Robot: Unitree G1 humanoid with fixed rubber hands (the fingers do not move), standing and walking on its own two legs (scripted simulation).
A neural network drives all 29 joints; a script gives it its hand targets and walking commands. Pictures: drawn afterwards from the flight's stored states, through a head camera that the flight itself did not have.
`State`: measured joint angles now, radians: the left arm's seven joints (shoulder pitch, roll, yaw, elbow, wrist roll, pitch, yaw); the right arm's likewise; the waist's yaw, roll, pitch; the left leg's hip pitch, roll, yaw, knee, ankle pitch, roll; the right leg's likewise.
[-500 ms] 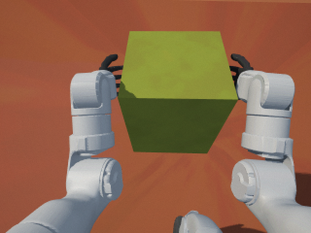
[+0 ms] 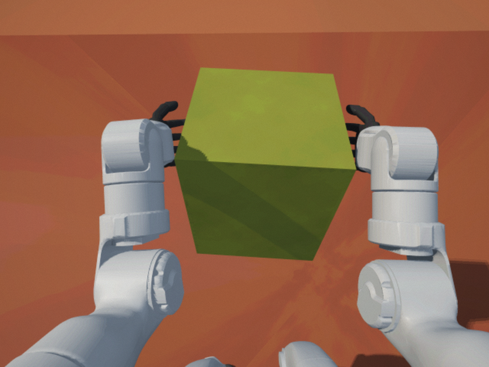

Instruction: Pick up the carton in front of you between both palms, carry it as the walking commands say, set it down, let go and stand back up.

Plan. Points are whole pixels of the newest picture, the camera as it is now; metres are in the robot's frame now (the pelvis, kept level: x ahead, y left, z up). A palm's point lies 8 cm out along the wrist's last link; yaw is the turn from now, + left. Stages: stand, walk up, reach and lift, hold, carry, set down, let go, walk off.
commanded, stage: carry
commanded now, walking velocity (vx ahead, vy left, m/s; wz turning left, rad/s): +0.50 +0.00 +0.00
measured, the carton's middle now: (260, 170) +0.40 -0.02 +0.08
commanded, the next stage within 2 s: none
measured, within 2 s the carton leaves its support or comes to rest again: neither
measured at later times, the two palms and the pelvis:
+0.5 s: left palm (157, 16) +0.67 +0.15 +0.22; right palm out of the picture +0.71 -0.15 +0.22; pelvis +0.31 -0.03 +0.05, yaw +0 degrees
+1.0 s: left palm out of the picture +1.03 +0.11 +0.27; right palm out of the picture +1.01 -0.19 +0.26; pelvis +0.64 -0.01 +0.08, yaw -1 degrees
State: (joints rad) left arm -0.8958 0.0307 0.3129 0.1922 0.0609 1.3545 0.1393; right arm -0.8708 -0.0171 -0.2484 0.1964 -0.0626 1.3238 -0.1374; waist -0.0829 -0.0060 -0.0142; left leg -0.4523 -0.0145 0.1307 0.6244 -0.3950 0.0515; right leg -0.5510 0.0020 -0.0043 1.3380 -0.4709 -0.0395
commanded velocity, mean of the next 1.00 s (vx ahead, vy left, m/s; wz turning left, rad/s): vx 0.50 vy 0.00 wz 0.00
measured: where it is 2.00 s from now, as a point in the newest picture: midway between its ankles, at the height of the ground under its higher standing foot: (240, 118)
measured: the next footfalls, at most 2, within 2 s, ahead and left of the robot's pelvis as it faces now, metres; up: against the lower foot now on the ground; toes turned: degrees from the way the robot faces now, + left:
right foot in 0.22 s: +0.32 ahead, -0.12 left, +0.04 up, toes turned -7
left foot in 0.62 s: +0.58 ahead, +0.09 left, +0.07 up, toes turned +6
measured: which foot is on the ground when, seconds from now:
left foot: down 0.00-0.26, up 0.28-0.60, down 0.62-1.00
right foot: up 0.00-0.20, down 0.22-0.64, up 0.66-0.98, down 1.00-1.00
